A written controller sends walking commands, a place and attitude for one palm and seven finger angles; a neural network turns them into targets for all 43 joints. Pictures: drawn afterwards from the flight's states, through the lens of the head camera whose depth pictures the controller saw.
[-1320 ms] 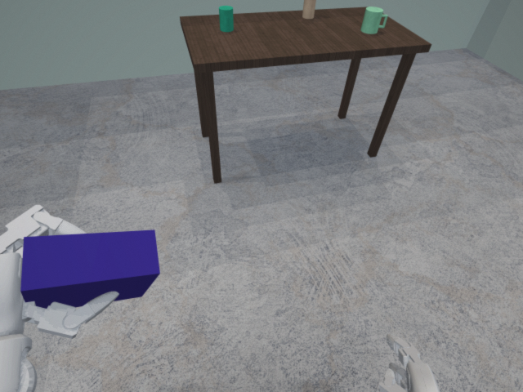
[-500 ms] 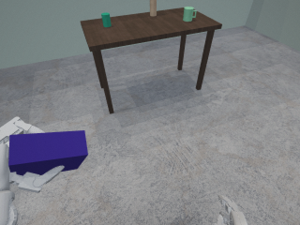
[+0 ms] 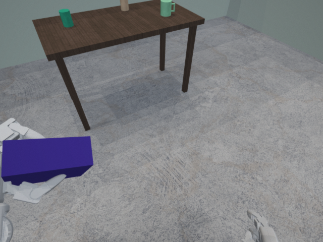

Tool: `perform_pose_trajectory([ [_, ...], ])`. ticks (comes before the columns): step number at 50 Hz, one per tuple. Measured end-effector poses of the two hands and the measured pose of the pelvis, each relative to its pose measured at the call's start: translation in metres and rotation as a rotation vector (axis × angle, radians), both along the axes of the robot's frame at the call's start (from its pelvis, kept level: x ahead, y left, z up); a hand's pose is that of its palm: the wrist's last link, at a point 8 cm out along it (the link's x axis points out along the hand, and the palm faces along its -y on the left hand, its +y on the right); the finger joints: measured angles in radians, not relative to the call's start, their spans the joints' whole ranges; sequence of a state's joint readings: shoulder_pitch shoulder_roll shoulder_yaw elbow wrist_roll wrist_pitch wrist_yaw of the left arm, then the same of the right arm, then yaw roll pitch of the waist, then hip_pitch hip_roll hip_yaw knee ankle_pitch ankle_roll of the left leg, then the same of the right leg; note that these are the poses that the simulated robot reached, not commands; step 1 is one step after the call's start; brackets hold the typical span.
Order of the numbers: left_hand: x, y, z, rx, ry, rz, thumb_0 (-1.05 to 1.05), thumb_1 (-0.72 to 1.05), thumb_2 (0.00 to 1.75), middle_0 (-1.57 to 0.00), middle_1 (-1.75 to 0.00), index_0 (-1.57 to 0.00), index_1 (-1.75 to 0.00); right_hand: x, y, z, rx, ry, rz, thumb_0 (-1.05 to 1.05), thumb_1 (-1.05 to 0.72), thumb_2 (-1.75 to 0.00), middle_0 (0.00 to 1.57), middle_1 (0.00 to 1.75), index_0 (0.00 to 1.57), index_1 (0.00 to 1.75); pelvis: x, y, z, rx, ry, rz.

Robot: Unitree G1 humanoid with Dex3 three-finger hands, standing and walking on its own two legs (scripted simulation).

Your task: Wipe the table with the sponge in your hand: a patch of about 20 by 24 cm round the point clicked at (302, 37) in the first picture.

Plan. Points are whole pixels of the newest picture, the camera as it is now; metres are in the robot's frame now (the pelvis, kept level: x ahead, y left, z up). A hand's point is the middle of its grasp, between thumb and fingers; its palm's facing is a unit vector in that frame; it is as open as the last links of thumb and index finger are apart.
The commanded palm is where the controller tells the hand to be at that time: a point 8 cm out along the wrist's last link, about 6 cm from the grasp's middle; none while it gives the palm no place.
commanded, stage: walk to a spot facing it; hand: left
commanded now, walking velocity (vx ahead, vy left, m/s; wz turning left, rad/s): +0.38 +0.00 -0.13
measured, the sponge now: (62, 160) +0.23 +0.21 +0.16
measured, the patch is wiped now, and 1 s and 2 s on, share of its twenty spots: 0.00 0.00 0.00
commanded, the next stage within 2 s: turn to face it in 1.88 s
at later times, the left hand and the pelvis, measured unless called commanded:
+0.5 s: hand (105, 94) +0.39 +0.16 +0.18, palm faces +0.32 -0.80 -0.50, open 9.6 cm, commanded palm +0.33 +0.22 +0.19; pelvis +0.16 -0.06 +0.01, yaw -2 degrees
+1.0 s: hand (135, 56) +0.55 +0.12 +0.19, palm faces +0.39 -0.77 -0.50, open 9.6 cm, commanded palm +0.49 +0.17 +0.19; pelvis +0.33 -0.11 +0.00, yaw -1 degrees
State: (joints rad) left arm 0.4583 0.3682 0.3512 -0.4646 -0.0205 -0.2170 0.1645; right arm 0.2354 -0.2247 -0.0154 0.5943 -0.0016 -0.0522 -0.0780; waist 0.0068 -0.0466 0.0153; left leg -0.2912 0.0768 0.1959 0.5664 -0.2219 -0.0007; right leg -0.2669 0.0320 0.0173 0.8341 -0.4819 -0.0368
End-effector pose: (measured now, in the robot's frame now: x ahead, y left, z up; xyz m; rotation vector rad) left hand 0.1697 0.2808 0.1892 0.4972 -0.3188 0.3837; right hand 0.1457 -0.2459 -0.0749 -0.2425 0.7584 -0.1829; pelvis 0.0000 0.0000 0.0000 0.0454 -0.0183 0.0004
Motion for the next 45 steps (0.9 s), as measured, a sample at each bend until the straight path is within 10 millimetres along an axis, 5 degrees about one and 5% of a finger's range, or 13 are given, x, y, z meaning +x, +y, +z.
perform_pose_trajectory([
  [6,0.052,-0.02,0.008,0.026,0.032,-0.05,-0.01,-0.44,0.98,-0.81,-1.32,-0.81,-1.32,0.035,0.028,-0.002,0.12,-0.04,0.001,0.01,-0.91,-0.9,0.2,0.3,0.2,0.3,0.032,-0.008,0.007,-0.02,0.009,-0.038],
  [10,0.08,-0.044,0.018,0.075,0.035,-0.077,-0.01,-0.44,0.98,-0.81,-1.32,-0.81,-1.32,0.052,0.027,-0.013,0.176,-0.011,0.003,0.01,-0.9,-0.9,0.2,0.3,0.21,0.3,0.06,-0.024,0.007,-0.038,0.014,-0.052],
  [17,0.131,-0.073,0.007,0.078,0.045,-0.056,-0.01,-0.44,0.98,-0.81,-1.32,-0.81,-1.32,0.089,-0.022,-0.047,0.152,0.118,-0.001,0.01,-0.9,-0.9,0.2,0.3,0.21,0.3,0.104,-0.051,-0.006,-0.033,0.006,-0.036],
  [23,0.168,-0.082,0.011,0.076,0.1,-0.073,-0.01,-0.44,0.98,-0.81,-1.32,-0.81,-1.32,0.127,-0.066,-0.021,0.051,0.147,-0.05,0.01,-0.91,-0.9,0.2,0.3,0.21,0.3,0.145,-0.058,0.01,-0.017,0.03,-0.033],
  [28,0.203,-0.076,0.018,0.074,0.041,-0.082,-0.01,-0.44,0.98,-0.81,-1.32,-0.81,-1.32,0.171,-0.08,0.001,-0.027,0.101,-0.056,0.01,-0.91,-0.9,0.19,0.3,0.2,0.3,0.186,-0.056,0.011,-0.01,0.032,-0.038],
  [36,0.282,-0.064,0.006,0.031,-0.063,-0.092,-0.01,-0.44,0.98,-0.81,-1.32,-0.81,-1.32,0.25,-0.056,0.001,0.02,-0.037,-0.076,0.01,-0.91,-0.9,0.19,0.29,0.2,0.3,0.242,-0.052,-0.006,-0.019,0.008,-0.061],
  [41,0.306,-0.092,0.019,0.042,-0.022,-0.128,-0.01,-0.44,0.98,-0.81,-1.32,-0.81,-1.32,0.278,-0.033,-0.001,0.134,-0.041,-0.033,0.01,-0.91,-0.9,0.2,0.3,0.2,0.3,0.27,-0.066,0.005,-0.04,0.031,-0.069],
  [45,0.318,-0.114,0.028,0.105,0.012,-0.116,-0.01,-0.44,0.98,-0.81,-1.32,-0.81,-1.32,0.295,-0.035,-0.016,0.197,0.002,-0.009,0.01,-0.9,-0.9,0.2,0.3,0.21,0.3,0.298,-0.086,0.005,-0.047,0.032,-0.058],
])
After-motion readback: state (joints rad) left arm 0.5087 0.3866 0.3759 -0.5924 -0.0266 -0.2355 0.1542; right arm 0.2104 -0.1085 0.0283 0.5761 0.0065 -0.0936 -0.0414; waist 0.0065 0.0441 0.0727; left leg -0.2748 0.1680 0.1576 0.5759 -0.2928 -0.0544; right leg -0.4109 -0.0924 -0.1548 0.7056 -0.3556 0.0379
